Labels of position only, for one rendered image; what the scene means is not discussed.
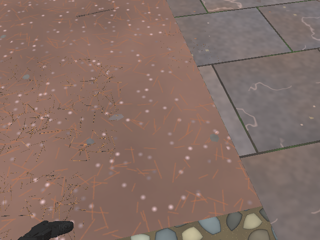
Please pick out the robot left hand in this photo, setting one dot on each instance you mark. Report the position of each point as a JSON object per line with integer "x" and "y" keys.
{"x": 47, "y": 230}

